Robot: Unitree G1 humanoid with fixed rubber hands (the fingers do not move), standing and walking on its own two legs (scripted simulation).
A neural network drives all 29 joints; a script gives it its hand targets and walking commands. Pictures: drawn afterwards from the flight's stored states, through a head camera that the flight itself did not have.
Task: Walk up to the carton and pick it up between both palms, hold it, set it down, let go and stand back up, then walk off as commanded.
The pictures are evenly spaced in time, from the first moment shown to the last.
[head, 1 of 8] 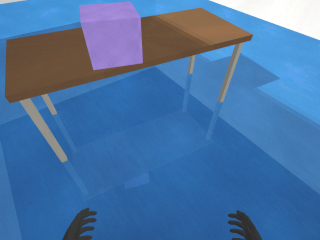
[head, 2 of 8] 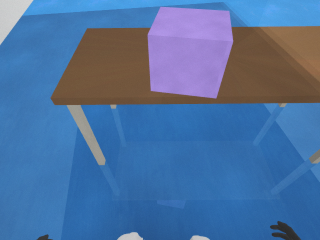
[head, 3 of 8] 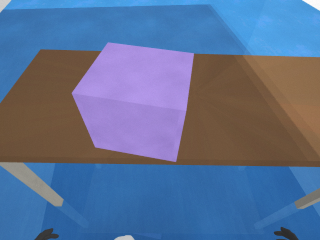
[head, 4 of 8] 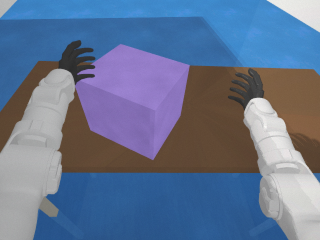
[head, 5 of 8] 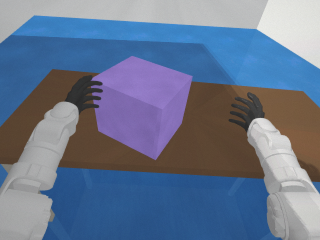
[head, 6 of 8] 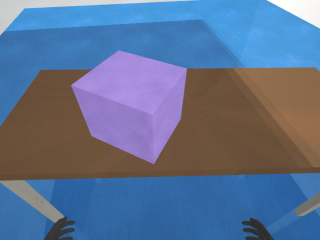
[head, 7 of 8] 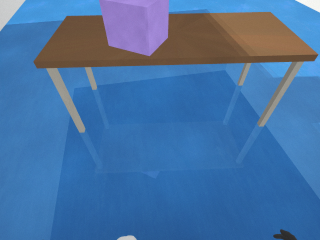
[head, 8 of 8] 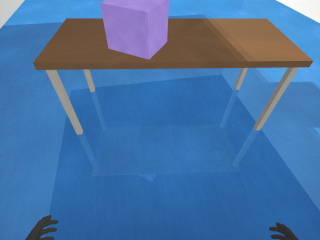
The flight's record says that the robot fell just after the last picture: no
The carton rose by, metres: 0.00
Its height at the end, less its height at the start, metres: +0.00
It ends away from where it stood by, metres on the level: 0.07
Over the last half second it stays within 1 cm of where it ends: yes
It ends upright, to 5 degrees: yes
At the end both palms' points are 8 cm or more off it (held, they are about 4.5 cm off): yes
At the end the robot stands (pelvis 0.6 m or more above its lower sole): yes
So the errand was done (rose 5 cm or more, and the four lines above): no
